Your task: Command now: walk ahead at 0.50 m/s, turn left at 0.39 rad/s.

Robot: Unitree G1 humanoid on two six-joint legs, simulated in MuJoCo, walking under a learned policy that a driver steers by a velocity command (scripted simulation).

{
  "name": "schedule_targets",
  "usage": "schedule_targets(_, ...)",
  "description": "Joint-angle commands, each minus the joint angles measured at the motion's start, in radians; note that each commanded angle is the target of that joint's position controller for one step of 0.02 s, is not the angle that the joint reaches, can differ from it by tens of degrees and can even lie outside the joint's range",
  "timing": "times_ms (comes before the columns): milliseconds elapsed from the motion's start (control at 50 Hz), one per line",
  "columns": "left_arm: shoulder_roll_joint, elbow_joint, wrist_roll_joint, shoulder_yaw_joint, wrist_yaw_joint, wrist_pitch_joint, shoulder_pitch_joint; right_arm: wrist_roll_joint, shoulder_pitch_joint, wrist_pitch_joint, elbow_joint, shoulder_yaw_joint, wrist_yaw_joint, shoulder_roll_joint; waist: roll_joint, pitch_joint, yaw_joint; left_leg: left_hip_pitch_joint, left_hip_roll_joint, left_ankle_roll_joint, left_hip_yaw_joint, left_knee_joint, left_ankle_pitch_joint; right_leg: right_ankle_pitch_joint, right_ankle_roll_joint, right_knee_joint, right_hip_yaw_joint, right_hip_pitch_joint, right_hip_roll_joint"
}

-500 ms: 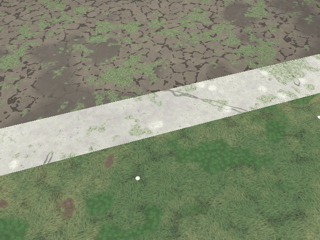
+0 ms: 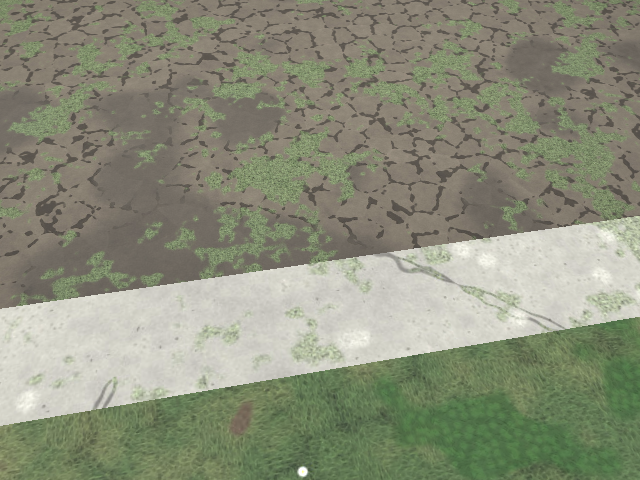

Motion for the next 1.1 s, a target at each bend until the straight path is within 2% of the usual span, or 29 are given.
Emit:
schedule_targets(20,0.082,-0.083,0.019,0.016,-0.005,0.005,0.002,0.010,0.072,-0.014,-0.010,-0.024,-0.007,-0.096,0.045,-0.032,0.011,0.167,0.265,0.156,-0.377,-0.298,0.151,0.056,0.026,-0.021,0.062,-0.229,-0.088)
schedule_targets(60,0.070,-0.101,0.024,0.014,-0.008,0.028,-0.015,0.015,0.110,-0.028,0.002,-0.031,-0.008,-0.118,0.050,-0.043,0.017,0.137,0.238,0.166,-0.338,-0.308,0.222,0.068,0.056,-0.075,0.041,-0.222,-0.083)
schedule_targets(120,0.072,-0.160,0.020,0.012,-0.010,0.039,-0.152,0.016,0.165,-0.027,0.013,-0.038,-0.011,-0.139,0.057,-0.002,-0.011,0.122,0.211,0.157,-0.325,-0.339,0.196,0.174,0.095,-0.217,0.022,-0.296,-0.090)
schedule_targets(220,0.065,-0.233,0.008,0.002,-0.019,0.035,-0.336,0.011,0.261,-0.017,0.020,-0.042,-0.014,-0.138,0.078,-0.009,-0.082,0.212,0.185,0.111,-0.335,-0.293,0.275,0.333,0.109,-0.430,0.020,-0.321,-0.058)
schedule_targets(300,0.077,-0.286,-0.001,-0.005,-0.018,0.025,-0.427,-0.003,0.301,-0.010,0.016,-0.046,-0.025,-0.149,0.090,-0.013,-0.110,0.302,0.206,0.103,-0.383,-0.216,0.382,0.302,0.096,-0.529,0.027,-0.307,-0.025)
schedule_targets(340,0.100,-0.290,-0.004,0.000,-0.016,0.015,-0.385,-0.007,0.265,-0.009,-0.001,-0.053,-0.034,-0.166,0.101,-0.020,-0.074,0.296,0.217,0.076,-0.412,-0.169,0.415,0.250,0.075,-0.603,0.044,-0.204,-0.011)
schedule_targets(380,0.140,-0.243,-0.006,0.017,-0.002,0.000,-0.208,-0.005,0.210,-0.015,-0.020,-0.059,-0.030,-0.187,0.087,-0.092,0.009,0.235,0.179,0.038,-0.405,-0.012,0.529,0.191,0.040,-0.683,0.029,0.064,0.030)
schedule_targets(400,0.171,-0.213,0.013,0.030,0.011,-0.010,-0.044,0.014,0.211,-0.014,-0.029,-0.052,-0.024,-0.167,0.045,-0.173,0.079,0.137,0.092,0.013,-0.333,0.230,0.487,0.242,-0.003,-0.707,0.085,0.280,-0.045)
schedule_targets(420,0.256,-0.213,0.029,0.047,0.025,-0.011,0.121,0.021,0.249,-0.020,-0.073,-0.031,-0.025,-0.078,-0.100,-0.362,0.107,-0.010,0.027,-0.005,-0.239,0.532,0.040,0.186,-0.046,-0.695,0.347,0.526,-0.329)
schedule_targets(440,0.312,-0.216,0.017,0.063,0.020,0.013,0.067,0.038,0.374,-0.014,-0.102,-0.029,-0.026,-0.060,-0.312,-0.435,0.021,-0.254,-0.073,-0.020,-0.169,0.712,-0.453,0.170,-0.166,-0.811,0.735,0.623,-0.481)
schedule_targets(460,0.200,-0.236,0.005,0.047,0.016,0.028,-0.004,0.001,0.350,0.007,-0.061,-0.041,-0.036,-0.134,-0.113,-0.296,0.005,-0.333,0.029,-0.016,-0.174,0.808,-0.366,0.017,-0.168,-0.806,0.682,0.495,-0.439)
schedule_targets(480,0.103,-0.247,0.002,0.022,0.014,0.030,-0.065,-0.011,0.257,0.011,-0.075,-0.042,-0.025,-0.132,-0.027,-0.156,0.011,-0.340,0.058,-0.021,-0.162,0.790,-0.273,0.017,-0.142,-0.831,0.511,0.351,-0.370)
schedule_targets(500,0.075,-0.245,0.009,0.013,0.012,0.027,-0.094,-0.009,0.219,0.014,-0.090,-0.039,-0.015,-0.103,-0.025,-0.089,-0.004,-0.317,0.089,-0.032,-0.154,0.753,-0.210,0.096,-0.118,-0.872,0.384,0.251,-0.319)
schedule_targets(540,0.077,-0.225,0.003,0.016,0.018,0.007,-0.073,-0.021,0.208,0.040,-0.105,-0.036,0.000,-0.086,-0.096,-0.050,-0.027,-0.272,0.121,-0.055,-0.136,0.721,-0.170,0.247,-0.086,-0.900,0.230,0.152,-0.263)
schedule_targets(580,0.092,-0.216,-0.001,0.021,0.018,-0.009,-0.033,-0.015,0.183,0.053,-0.140,-0.033,0.002,-0.073,-0.079,-0.073,-0.036,-0.273,0.111,-0.070,-0.122,0.740,-0.142,0.456,-0.102,-0.898,0.160,0.146,-0.269)
schedule_targets(640,0.095,-0.201,-0.002,0.022,0.021,-0.015,0.008,-0.027,0.096,0.065,-0.186,-0.024,-0.005,-0.055,-0.073,-0.055,-0.028,-0.336,0.108,-0.077,-0.133,0.649,-0.053,0.499,-0.120,-0.917,0.078,0.155,-0.253)
schedule_targets(720,0.113,-0.180,-0.009,0.017,0.022,-0.007,0.045,-0.030,-0.015,0.060,-0.229,0.003,0.000,-0.017,-0.080,-0.018,-0.018,-0.278,0.091,-0.078,-0.086,0.377,0.076,0.538,-0.112,-0.904,-0.015,0.144,-0.222)
schedule_targets(820,0.169,-0.165,-0.012,0.021,0.023,0.032,0.120,-0.020,-0.113,0.044,-0.275,0.017,0.002,-0.019,-0.080,-0.014,0.023,-0.132,0.053,-0.019,0.029,0.175,-0.051,0.601,-0.112,-0.831,-0.015,0.186,-0.267)
schedule_targets(840,0.181,-0.163,-0.012,0.021,0.025,0.040,0.120,-0.020,-0.075,0.037,-0.267,0.013,-0.003,-0.025,-0.087,-0.022,0.004,-0.077,0.035,-0.004,0.039,0.135,-0.063,0.690,-0.105,-0.778,-0.016,0.201,-0.267)
schedule_targets(860,0.194,-0.164,-0.016,0.023,0.025,0.046,0.109,-0.022,0.039,0.028,-0.228,0.006,-0.008,-0.031,-0.071,-0.071,-0.054,0.063,0.000,0.015,0.056,0.057,-0.039,0.770,-0.086,-0.646,-0.051,0.193,-0.237)
schedule_targets(880,0.177,-0.169,-0.022,0.015,0.024,0.045,0.112,-0.027,0.178,0.017,-0.183,-0.010,-0.016,-0.071,-0.024,-0.157,-0.115,0.273,0.020,0.037,0.006,0.015,0.004,0.728,-0.054,-0.450,-0.094,0.114,-0.194)
schedule_targets(900,0.106,-0.213,-0.025,-0.007,0.021,0.042,0.125,-0.032,0.318,0.008,-0.173,-0.032,-0.031,-0.167,0.133,-0.302,-0.164,0.498,0.301,0.096,-0.322,-0.030,0.021,0.293,-0.008,-0.112,-0.128,-0.063,-0.145)
schedule_targets(920,0.062,-0.245,-0.032,-0.010,0.022,0.050,0.193,-0.003,0.325,0.016,-0.177,-0.044,-0.035,-0.254,0.241,-0.361,-0.115,0.605,0.513,0.207,-0.722,-0.173,0.104,-0.256,0.032,0.132,-0.047,-0.323,0.022)
schedule_targets(940,0.146,-0.255,-0.004,0.014,0.037,0.065,0.096,0.031,0.303,0.026,-0.166,-0.047,-0.034,-0.219,0.095,-0.243,-0.150,0.493,0.477,0.228,-0.658,-0.190,0.015,-0.194,0.036,0.183,0.066,-0.414,-0.011)
schedule_targets(960,0.132,-0.281,-0.012,0.014,0.038,0.065,0.037,0.018,0.239,0.023,-0.155,-0.025,-0.036,-0.161,0.103,-0.097,-0.104,0.378,0.431,0.207,-0.539,-0.208,-0.020,-0.146,0.032,0.190,0.065,-0.459,-0.037)
schedule_targets(980,0.119,-0.280,-0.014,0.012,0.037,0.064,0.025,0.011,0.201,0.022,-0.148,-0.009,-0.031,-0.109,0.068,-0.048,-0.068,0.284,0.367,0.168,-0.442,-0.226,0.001,-0.096,0.030,0.134,0.071,-0.430,-0.064)
schedule_targets(1020,0.100,-0.252,-0.006,0.013,0.022,0.088,0.088,0.006,0.147,0.009,-0.149,0.009,-0.033,-0.055,0.101,-0.028,0.007,0.150,0.280,0.104,-0.323,-0.279,0.025,-0.016,0.048,0.022,0.070,-0.315,-0.093)
schedule_targets(1040,0.094,-0.249,-0.006,0.019,0.016,0.098,0.093,0.000,0.166,-0.002,-0.142,0.009,-0.031,-0.057,0.105,-0.035,0.013,0.135,0.270,0.103,-0.298,-0.280,0.094,0.009,0.051,0.013,0.061,-0.294,-0.078)
schedule_targets(1100,0.067,-0.272,-0.003,0.020,0.009,0.111,0.022,0.016,0.207,-0.017,-0.121,-0.003,-0.028,-0.093,0.071,-0.009,0.022,0.126,0.261,0.113,-0.260,-0.303,0.153,0.124,0.056,-0.082,0.050,-0.351,-0.082)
